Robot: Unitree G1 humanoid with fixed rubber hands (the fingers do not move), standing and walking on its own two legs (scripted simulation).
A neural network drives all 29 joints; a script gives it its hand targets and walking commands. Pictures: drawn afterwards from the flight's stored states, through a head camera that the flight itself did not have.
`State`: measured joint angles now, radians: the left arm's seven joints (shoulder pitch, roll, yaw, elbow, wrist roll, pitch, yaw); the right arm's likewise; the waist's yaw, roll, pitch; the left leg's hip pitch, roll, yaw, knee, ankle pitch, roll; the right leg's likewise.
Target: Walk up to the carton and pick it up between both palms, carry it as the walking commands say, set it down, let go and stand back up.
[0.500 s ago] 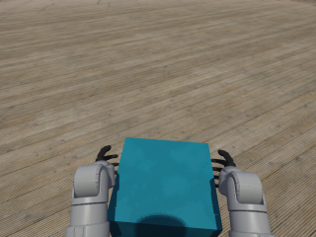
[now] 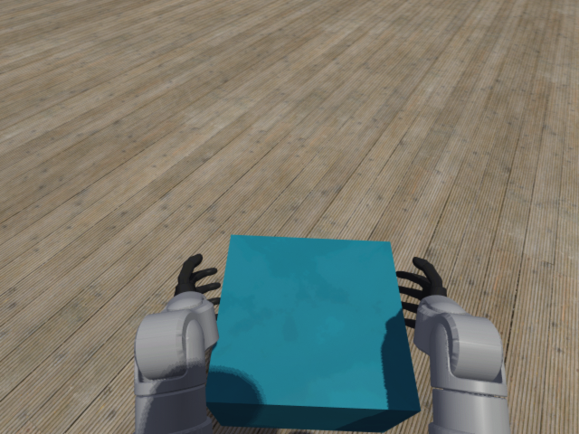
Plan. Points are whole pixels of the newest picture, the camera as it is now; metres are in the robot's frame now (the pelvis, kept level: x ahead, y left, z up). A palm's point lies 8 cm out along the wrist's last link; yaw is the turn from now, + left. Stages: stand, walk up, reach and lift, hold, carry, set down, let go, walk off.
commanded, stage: carry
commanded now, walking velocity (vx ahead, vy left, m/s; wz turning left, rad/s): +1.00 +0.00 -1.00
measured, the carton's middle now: (306, 332) +0.29 +0.02 -0.01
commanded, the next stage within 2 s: none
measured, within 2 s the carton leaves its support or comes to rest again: neither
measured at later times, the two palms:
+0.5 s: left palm (272, 143) +0.74 +0.11 +0.00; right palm (407, 171) +0.65 -0.18 +0.01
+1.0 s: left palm (416, 74) +1.03 -0.26 +0.05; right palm (525, 122) +0.80 -0.46 +0.05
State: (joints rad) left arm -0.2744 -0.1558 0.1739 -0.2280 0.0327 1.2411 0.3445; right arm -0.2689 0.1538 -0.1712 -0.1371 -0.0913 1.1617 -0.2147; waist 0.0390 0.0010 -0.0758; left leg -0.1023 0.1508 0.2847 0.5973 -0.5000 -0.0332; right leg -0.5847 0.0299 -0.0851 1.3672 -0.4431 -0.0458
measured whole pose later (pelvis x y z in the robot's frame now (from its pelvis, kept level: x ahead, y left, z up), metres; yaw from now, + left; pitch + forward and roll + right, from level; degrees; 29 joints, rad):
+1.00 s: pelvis +0.73 -0.15 +0.00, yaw -47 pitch +4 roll -2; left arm -0.30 -0.16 0.14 -0.12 0.11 1.19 0.25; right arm -0.26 0.15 -0.22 -0.15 -0.04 1.21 -0.28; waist 0.00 0.00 -0.01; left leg -0.49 0.14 -0.02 1.04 -0.58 -0.13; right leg -0.38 0.14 -0.08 0.63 -0.32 -0.14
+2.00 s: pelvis +0.92 -0.95 -0.04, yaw -106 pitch +4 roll -4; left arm -0.37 -0.19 0.16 -0.20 0.09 1.16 0.24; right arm -0.26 0.15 -0.22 -0.33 -0.08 1.20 -0.26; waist -0.01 0.02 -0.03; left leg 0.01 0.25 0.17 1.07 -0.50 -0.14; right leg -0.67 0.10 -0.21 0.77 -0.17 -0.20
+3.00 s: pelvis +0.63 -1.55 +0.02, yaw -134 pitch +5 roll +0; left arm -0.31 -0.17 0.18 -0.27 0.05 1.18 0.29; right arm -0.29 0.16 -0.17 -0.26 -0.08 1.18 -0.24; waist 0.01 0.03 0.06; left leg -0.31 -0.01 0.16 0.44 -0.22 0.06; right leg -0.28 0.02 -0.05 0.47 -0.27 -0.02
